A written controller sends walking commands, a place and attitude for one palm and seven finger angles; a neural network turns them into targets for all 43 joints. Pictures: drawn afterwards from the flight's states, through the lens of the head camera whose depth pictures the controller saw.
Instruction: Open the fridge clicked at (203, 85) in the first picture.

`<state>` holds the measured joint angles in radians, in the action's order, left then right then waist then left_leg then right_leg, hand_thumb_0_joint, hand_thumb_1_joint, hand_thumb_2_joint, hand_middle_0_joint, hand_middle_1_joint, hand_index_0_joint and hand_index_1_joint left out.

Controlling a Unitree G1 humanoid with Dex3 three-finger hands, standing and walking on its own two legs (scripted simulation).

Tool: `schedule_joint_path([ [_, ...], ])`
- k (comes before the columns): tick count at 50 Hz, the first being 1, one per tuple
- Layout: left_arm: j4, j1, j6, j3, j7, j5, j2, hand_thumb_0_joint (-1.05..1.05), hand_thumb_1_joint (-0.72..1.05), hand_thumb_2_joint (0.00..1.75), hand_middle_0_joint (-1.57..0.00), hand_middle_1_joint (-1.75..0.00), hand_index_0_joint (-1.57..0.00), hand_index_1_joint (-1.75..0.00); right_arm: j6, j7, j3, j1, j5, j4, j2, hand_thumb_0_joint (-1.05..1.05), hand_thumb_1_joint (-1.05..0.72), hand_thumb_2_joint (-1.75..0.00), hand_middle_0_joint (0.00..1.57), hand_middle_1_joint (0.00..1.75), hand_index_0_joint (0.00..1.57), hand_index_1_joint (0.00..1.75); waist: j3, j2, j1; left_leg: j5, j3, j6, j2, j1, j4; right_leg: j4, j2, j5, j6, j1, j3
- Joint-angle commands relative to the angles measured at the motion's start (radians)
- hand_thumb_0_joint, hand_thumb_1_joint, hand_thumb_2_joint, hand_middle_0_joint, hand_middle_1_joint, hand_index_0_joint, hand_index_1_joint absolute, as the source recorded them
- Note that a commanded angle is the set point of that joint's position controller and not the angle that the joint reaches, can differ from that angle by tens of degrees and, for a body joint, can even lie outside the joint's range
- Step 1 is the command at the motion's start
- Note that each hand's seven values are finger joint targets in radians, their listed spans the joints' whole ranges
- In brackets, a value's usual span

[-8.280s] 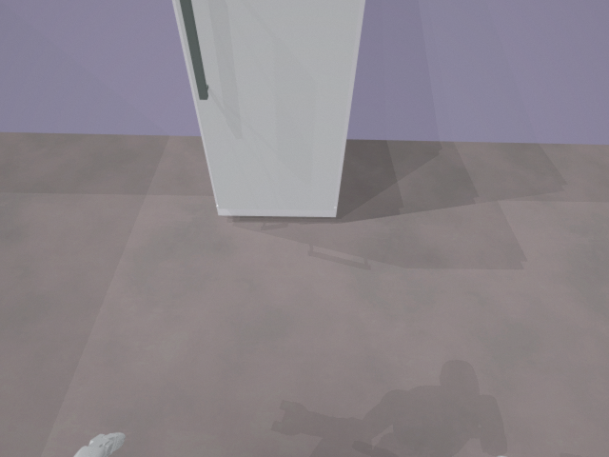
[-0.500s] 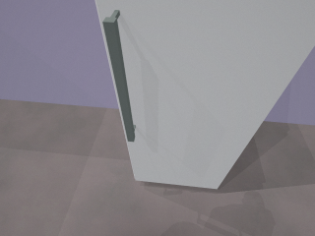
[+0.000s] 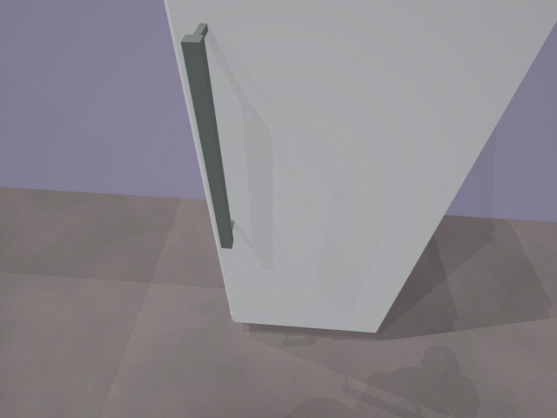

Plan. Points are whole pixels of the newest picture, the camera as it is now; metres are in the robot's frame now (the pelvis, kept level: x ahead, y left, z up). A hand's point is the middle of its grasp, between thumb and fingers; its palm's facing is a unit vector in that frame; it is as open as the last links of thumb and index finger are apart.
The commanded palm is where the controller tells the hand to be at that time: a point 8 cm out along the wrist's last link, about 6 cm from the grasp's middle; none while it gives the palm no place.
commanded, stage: come to a stop and stand still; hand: left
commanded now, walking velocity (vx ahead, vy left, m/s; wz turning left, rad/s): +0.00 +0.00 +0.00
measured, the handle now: (217, 161) +0.50 +0.14 +0.09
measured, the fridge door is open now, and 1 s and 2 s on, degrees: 0 0 0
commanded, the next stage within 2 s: look again from close up in 0.82 s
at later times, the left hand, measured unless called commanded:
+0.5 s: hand out of the picture +0.05 +0.20 -0.17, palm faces -0.01 -0.98 -0.22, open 7.4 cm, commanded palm none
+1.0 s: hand out of the picture +0.08 +0.19 -0.17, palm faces -0.01 -0.98 -0.22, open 7.4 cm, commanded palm none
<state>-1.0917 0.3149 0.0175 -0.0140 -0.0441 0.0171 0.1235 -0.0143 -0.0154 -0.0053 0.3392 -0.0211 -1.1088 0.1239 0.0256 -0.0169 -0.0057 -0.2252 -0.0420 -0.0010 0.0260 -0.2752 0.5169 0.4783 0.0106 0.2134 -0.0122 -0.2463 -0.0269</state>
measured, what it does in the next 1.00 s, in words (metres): shifts its weight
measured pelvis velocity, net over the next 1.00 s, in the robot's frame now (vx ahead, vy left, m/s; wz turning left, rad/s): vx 0.05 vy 0.01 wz -0.02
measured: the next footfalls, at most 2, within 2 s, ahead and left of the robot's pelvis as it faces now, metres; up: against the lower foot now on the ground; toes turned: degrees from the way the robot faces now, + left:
none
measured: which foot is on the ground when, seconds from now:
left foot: down 0.00-1.00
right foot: down 0.00-1.00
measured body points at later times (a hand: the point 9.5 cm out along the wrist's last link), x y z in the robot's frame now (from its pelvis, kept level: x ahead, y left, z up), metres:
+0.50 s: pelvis +0.03 +0.02 +0.00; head +0.04 +0.00 +0.45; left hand +0.05 +0.25 -0.15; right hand +0.04 -0.21 -0.16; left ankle +0.03 +0.11 -0.74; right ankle +0.03 -0.11 -0.74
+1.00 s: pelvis +0.05 +0.01 +0.00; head +0.07 +0.00 +0.45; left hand +0.08 +0.24 -0.15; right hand +0.08 -0.22 -0.16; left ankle +0.03 +0.11 -0.74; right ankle +0.03 -0.11 -0.74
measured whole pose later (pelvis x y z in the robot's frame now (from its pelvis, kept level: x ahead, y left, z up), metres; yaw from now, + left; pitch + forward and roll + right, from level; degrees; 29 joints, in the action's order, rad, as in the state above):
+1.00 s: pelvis +0.05 +0.01 +0.00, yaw -1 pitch +0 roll +1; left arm -1.10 0.24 0.02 -0.01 -0.03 0.01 0.17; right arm 0.02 -0.03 0.01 0.23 -0.02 -1.11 0.18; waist 0.04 -0.01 0.00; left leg -0.26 -0.07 0.02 0.00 -0.16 0.43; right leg 0.46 -0.01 0.28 0.00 -0.17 0.00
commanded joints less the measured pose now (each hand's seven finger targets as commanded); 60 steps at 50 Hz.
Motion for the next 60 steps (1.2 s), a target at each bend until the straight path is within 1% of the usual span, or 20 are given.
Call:
schedule_joint_path([
  [1,0.074,0.004,0.03,0.032,-0.005,0.0,0.161,0.0,0.9,0.9,-0.2,-0.3,-0.2,-0.3,0.034,0.01,-0.008,0.081,-0.003,0.082,0.067,0.0,-0.9,-0.9,0.2,0.3,0.2,0.3,-0.013,-0.07,-0.04,-0.055,0.062,0.01,0.032,0.047,-0.029,-0.112,-0.133,0.255,-0.067,-0.136,0.146],
  [3,0.067,0.023,0.023,0.028,-0.001,-0.002,0.128,0.0,0.9,0.9,-0.2,-0.3,-0.2,-0.3,0.04,0.005,-0.009,0.065,-0.001,0.098,0.092,0.0,-0.9,-0.9,0.2,0.3,0.2,0.3,0.008,-0.037,-0.023,-0.127,0.115,0.029,0.063,-0.023,-0.113,-0.068,-0.088,0.234,-0.049,-0.089,0.117],
  [5,0.06,0.038,0.014,0.024,0.002,0.0,0.108,0.0,0.9,0.9,-0.2,-0.3,-0.2,-0.3,0.04,0.002,-0.013,0.046,0.0,0.11,0.112,0.0,-0.9,-0.9,0.2,0.3,0.2,0.3,0.067,-0.005,-0.009,-0.214,0.147,0.042,0.078,-0.085,-0.178,-0.044,-0.07,0.214,-0.04,-0.075,0.098],
  [6,0.057,0.042,0.014,0.023,0.003,0.003,0.109,0.0,0.9,0.9,-0.2,-0.3,-0.2,-0.3,0.042,0.001,-0.013,0.038,0.0,0.114,0.116,0.0,-0.9,-0.9,0.2,0.3,0.2,0.3,0.078,-0.002,0.0,-0.211,0.154,0.047,0.08,-0.104,-0.193,-0.034,-0.068,0.18,-0.038,-0.054,0.09],
  [10,0.054,0.049,0.011,0.022,0.005,0.001,0.105,0.0,0.9,0.9,-0.2,-0.3,-0.2,-0.3,0.048,-0.001,-0.013,0.03,0.001,0.108,0.138,0.0,-0.9,-0.9,0.2,0.3,0.2,0.3,0.099,0.011,0.008,-0.225,0.164,0.053,0.088,-0.097,-0.241,-0.022,-0.065,0.118,-0.032,-0.042,0.087],
  [11,0.054,0.051,0.012,0.023,0.006,0.002,0.11,0.0,0.9,0.9,-0.2,-0.3,-0.2,-0.3,0.051,-0.002,-0.011,0.033,0.002,0.107,0.137,0.0,-0.9,-0.9,0.2,0.3,0.2,0.3,0.087,-0.003,0.01,-0.209,0.162,0.055,0.09,-0.094,-0.247,-0.019,-0.067,0.094,-0.031,-0.021,0.081],
  [15,0.057,0.041,0.014,0.023,0.007,0.001,0.118,0.0,0.9,0.9,-0.2,-0.3,-0.2,-0.3,0.052,-0.002,-0.011,0.022,0.003,0.094,0.142,0.0,-0.9,-0.9,0.2,0.3,0.2,0.3,0.087,0.059,0.006,-0.15,0.138,0.051,0.076,-0.047,-0.227,-0.051,-0.082,0.078,-0.029,-0.036,0.107],
  [20,0.057,0.029,0.019,0.025,0.007,-0.002,0.137,0.0,0.9,0.9,-0.2,-0.3,-0.2,-0.3,0.062,-0.004,-0.008,0.013,0.005,0.08,0.149,0.0,-0.9,-0.9,0.2,0.3,0.2,0.3,0.017,0.045,0.003,0.029,0.102,0.049,0.073,0.047,-0.186,-0.055,-0.098,-0.02,-0.025,-0.004,0.11],
  [22,0.056,0.018,0.021,0.029,0.006,-0.001,0.148,0.0,0.9,0.9,-0.2,-0.3,-0.2,-0.3,0.066,-0.007,-0.009,0.009,0.006,0.076,0.152,0.0,-0.9,-0.9,0.2,0.3,0.2,0.3,-0.001,0.02,0.002,0.112,0.09,0.047,0.073,0.069,-0.17,-0.046,-0.101,-0.078,-0.024,0.017,0.108],
  [27,0.044,0.011,0.02,0.031,0.006,-0.001,0.156,0.0,0.9,0.9,-0.2,-0.3,-0.2,-0.3,0.065,-0.012,-0.008,-0.016,0.008,0.063,0.158,0.0,-0.9,-0.9,0.2,0.3,0.2,0.3,-0.013,0.016,0.003,0.189,0.077,0.044,0.076,0.102,-0.15,-0.046,-0.106,-0.146,-0.022,0.039,0.109],
  [32,0.033,0.005,0.016,0.029,0.006,0.0,0.162,0.0,0.9,0.9,-0.2,-0.3,-0.2,-0.3,0.06,-0.014,-0.007,-0.035,0.009,0.053,0.159,0.0,-0.9,-0.9,0.2,0.3,0.2,0.3,0.01,0.001,0.005,0.176,0.071,0.04,0.076,0.102,-0.15,-0.061,-0.11,-0.153,-0.022,0.042,0.108],
  [36,0.028,0.001,0.016,0.027,0.007,0.001,0.163,0.0,0.9,0.9,-0.2,-0.3,-0.2,-0.3,0.058,-0.014,-0.007,-0.043,0.009,0.046,0.155,0.0,-0.9,-0.9,0.2,0.3,0.2,0.3,0.015,0.022,0.005,0.174,0.072,0.04,0.078,0.112,-0.151,-0.07,-0.111,-0.166,-0.023,0.046,0.109],
  [40,0.028,-0.009,0.014,0.027,0.008,-0.002,0.165,0.0,0.9,0.9,-0.2,-0.3,-0.2,-0.3,0.056,-0.014,-0.005,-0.051,0.008,0.041,0.16,0.0,-0.9,-0.9,0.2,0.3,0.2,0.3,0.007,0.017,0.004,0.162,0.071,0.034,0.078,0.115,-0.157,-0.076,-0.113,-0.163,-0.024,0.052,0.113],
  [41,0.029,-0.009,0.016,0.028,0.007,0.0,0.169,0.0,0.9,0.9,-0.2,-0.3,-0.2,-0.3,0.056,-0.014,-0.006,-0.05,0.008,0.04,0.156,0.0,-0.9,-0.9,0.2,0.3,0.2,0.3,0.006,0.036,0.005,0.174,0.07,0.037,0.079,0.116,-0.152,-0.075,-0.113,-0.183,-0.025,0.06,0.109],
  [47,0.03,-0.013,0.017,0.031,0.007,-0.001,0.174,0.0,0.9,0.9,-0.2,-0.3,-0.2,-0.3,0.057,-0.016,-0.006,-0.06,0.008,0.032,0.164,0.0,-0.9,-0.9,0.2,0.3,0.2,0.3,-0.002,0.021,0.008,0.207,0.067,0.033,0.08,0.129,-0.149,-0.072,-0.117,-0.216,-0.026,0.07,0.107],
  [50,0.029,-0.019,0.014,0.03,0.007,-0.002,0.171,0.0,0.9,0.9,-0.2,-0.3,-0.2,-0.3,0.055,-0.015,-0.005,-0.06,0.007,0.026,0.163,0.0,-0.9,-0.9,0.2,0.3,0.2,0.3,-0.001,0.025,0.007,0.193,0.069,0.032,0.082,0.131,-0.158,-0.077,-0.115,-0.192,-0.025,0.067,0.107],
  [52,0.032,-0.019,0.017,0.033,0.006,-0.002,0.18,0.0,0.9,0.9,-0.2,-0.3,-0.2,-0.3,0.056,-0.016,-0.006,-0.059,0.008,0.026,0.166,0.0,-0.9,-0.9,0.2,0.3,0.2,0.3,-0.013,0.025,0.008,0.225,0.068,0.032,0.082,0.137,-0.15,-0.074,-0.118,-0.23,-0.027,0.086,0.106],
  [55,0.03,-0.026,0.014,0.033,0.007,-0.003,0.177,0.0,0.9,0.9,-0.2,-0.3,-0.2,-0.3,0.055,-0.016,-0.006,-0.061,0.007,0.021,0.164,0.0,-0.9,-0.9,0.2,0.3,0.2,0.3,-0.006,0.022,0.008,0.199,0.072,0.031,0.082,0.131,-0.161,-0.08,-0.115,-0.194,-0.027,0.08,0.106],
  [56,0.032,-0.021,0.016,0.034,0.007,-0.001,0.178,0.0,0.9,0.9,-0.2,-0.3,-0.2,-0.3,0.055,-0.017,-0.006,-0.059,0.008,0.02,0.16,0.0,-0.9,-0.9,0.2,0.3,0.2,0.3,-0.007,0.036,0.01,0.22,0.072,0.033,0.082,0.135,-0.154,-0.08,-0.116,-0.222,-0.028,0.09,0.101],
  [60,0.029,-0.027,0.015,0.034,0.007,-0.003,0.182,0.0,0.9,0.9,-0.2,-0.3,-0.2,-0.3,0.055,-0.017,-0.005,-0.06,0.008,0.016,0.164,0.0,-0.9,-0.9,0.2,0.3,0.2,0.3,-0.004,0.022,0.01,0.212,0.072,0.03,0.081,0.133,-0.16,-0.086,-0.12,-0.211,-0.028,0.088,0.102],
])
